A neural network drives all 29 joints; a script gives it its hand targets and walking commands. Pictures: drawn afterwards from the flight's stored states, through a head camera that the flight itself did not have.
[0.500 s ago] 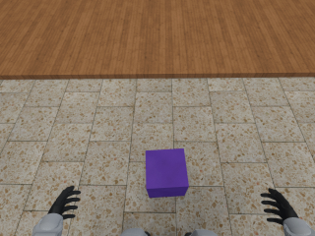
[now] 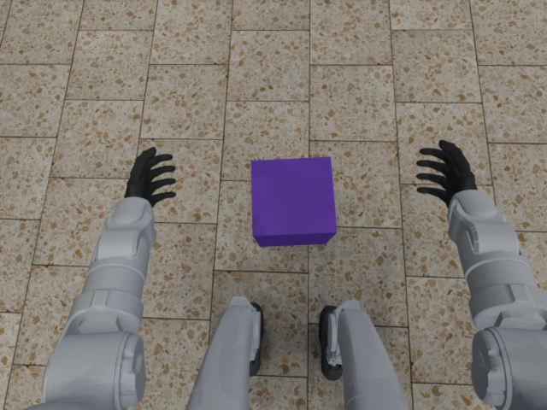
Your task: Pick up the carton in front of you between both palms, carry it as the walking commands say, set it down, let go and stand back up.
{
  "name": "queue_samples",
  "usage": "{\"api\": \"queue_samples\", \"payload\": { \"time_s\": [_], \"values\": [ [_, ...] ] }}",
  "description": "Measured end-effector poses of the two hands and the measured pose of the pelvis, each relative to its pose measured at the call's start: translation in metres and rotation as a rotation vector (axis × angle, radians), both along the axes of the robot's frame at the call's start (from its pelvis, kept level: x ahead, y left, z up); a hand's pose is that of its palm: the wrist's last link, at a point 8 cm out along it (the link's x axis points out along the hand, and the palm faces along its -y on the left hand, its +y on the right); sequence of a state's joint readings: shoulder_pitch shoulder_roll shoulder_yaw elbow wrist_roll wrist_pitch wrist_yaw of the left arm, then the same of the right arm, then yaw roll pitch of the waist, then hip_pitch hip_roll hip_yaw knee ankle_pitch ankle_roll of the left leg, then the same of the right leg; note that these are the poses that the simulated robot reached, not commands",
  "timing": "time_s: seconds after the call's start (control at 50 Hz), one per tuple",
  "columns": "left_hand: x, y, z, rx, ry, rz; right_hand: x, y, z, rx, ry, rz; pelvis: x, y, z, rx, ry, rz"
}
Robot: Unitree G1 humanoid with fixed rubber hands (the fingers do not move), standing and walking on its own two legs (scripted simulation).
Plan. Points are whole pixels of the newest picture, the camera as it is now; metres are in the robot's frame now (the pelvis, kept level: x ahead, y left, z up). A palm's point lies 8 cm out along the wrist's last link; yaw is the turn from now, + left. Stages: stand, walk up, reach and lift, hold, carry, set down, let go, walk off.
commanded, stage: reach and lift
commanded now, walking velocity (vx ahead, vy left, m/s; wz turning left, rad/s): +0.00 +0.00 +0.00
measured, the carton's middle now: (291, 206) +0.49 +0.01 -0.56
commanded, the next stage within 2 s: none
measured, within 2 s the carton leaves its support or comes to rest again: neither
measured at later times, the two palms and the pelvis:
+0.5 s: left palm (191, 156) +0.49 +0.20 -0.17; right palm (401, 145) +0.52 -0.18 -0.17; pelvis +0.00 +0.00 -0.05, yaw +0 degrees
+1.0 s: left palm (216, 197) +0.48 +0.20 -0.41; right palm (369, 190) +0.50 -0.18 -0.41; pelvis -0.05 +0.00 -0.26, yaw +1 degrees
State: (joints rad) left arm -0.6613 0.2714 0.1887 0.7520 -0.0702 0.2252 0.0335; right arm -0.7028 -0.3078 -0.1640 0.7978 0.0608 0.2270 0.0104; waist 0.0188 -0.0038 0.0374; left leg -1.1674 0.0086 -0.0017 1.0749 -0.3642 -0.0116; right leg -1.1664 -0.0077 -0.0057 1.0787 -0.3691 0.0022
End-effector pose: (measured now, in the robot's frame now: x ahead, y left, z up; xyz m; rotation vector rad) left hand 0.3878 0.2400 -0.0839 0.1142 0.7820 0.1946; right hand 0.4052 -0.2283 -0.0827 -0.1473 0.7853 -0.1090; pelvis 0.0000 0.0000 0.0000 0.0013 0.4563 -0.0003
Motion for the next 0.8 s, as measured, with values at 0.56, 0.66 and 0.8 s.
{"api": "queue_samples", "payload": {
  "time_s": [0.56, 0.66, 0.8],
  "values": [
    [0.102, -0.042, -0.120, -0.068, -0.113, 0.034, 0.110, 0.045, -0.122, 0.081, -0.106, 0.003, 0.000, -0.001, -0.073, 0.012, 0.434, -0.007],
    [0.095, -0.039, -0.181, -0.064, -0.095, 0.037, 0.101, 0.044, -0.184, 0.069, -0.089, -0.009, -0.001, -0.001, -0.117, 0.012, 0.476, -0.001],
    [0.088, -0.037, -0.260, -0.054, -0.103, 0.033, 0.092, 0.041, -0.264, 0.058, -0.103, -0.012, -0.018, -0.001, -0.187, 0.011, 0.450, 0.002]
  ]
}}
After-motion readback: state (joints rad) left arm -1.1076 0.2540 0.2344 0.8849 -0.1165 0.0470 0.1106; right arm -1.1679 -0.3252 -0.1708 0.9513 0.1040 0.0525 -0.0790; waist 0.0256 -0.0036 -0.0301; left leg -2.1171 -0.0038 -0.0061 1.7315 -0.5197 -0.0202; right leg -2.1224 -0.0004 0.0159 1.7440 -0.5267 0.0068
